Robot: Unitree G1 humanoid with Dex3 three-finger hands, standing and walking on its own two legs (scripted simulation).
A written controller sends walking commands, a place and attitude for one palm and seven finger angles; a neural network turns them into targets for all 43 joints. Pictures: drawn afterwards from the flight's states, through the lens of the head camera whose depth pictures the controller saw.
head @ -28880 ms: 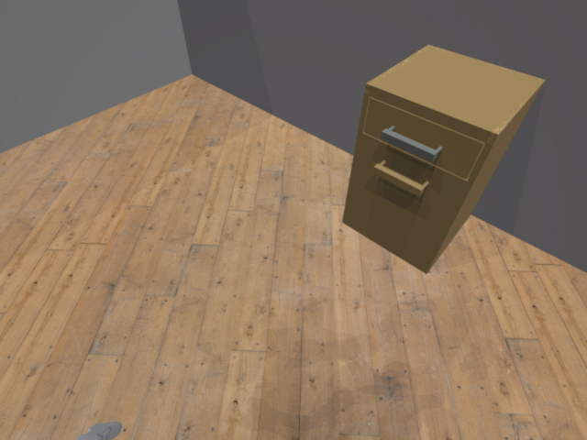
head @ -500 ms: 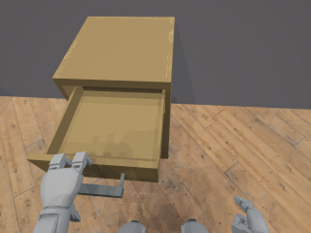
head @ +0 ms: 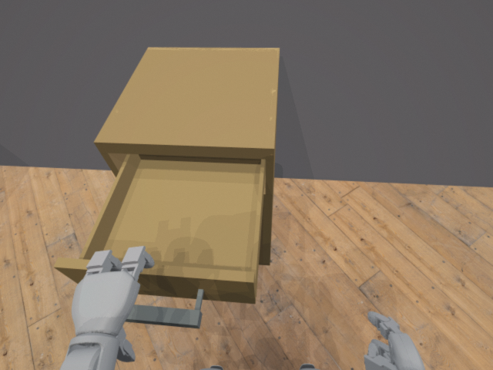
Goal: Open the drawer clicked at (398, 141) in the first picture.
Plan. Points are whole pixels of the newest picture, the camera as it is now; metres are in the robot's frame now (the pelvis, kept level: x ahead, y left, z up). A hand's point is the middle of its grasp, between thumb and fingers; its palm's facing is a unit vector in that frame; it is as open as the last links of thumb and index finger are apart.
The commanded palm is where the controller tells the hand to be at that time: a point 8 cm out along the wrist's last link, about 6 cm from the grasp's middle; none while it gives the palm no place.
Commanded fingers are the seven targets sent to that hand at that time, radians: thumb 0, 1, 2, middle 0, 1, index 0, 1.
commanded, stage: lift the hand off the handle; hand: left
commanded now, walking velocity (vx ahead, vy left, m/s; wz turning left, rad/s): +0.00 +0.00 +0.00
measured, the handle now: (155, 303) +0.26 +0.21 -0.14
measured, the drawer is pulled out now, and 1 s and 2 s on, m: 0.30 0.30 0.30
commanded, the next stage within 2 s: draw the hand back to the body in 0.46 s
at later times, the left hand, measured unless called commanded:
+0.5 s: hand (117, 305) +0.21 +0.22 +0.01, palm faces +0.00 -0.10 -0.99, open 13.8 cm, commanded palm +0.20 +0.22 +0.07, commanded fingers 0.00 -0.50 0.30 -0.30 -1.20 -0.30 -1.20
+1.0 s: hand (78, 307) +0.19 +0.24 +0.07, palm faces -0.01 -0.10 -0.99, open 13.8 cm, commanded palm +0.18 +0.24 +0.13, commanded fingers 0.00 -0.50 0.30 -0.30 -1.20 -0.30 -1.20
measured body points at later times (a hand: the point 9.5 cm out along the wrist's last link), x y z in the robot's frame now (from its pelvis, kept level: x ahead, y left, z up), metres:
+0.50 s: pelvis +0.01 +0.00 +0.01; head +0.05 -0.03 +0.46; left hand +0.21 +0.22 +0.07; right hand +0.20 -0.22 -0.09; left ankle -0.02 +0.11 -0.68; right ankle +0.01 -0.12 -0.68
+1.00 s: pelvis +0.01 +0.00 +0.03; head +0.03 -0.04 +0.47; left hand +0.19 +0.25 +0.12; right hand +0.20 -0.23 -0.07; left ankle -0.02 +0.11 -0.68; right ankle +0.01 -0.12 -0.68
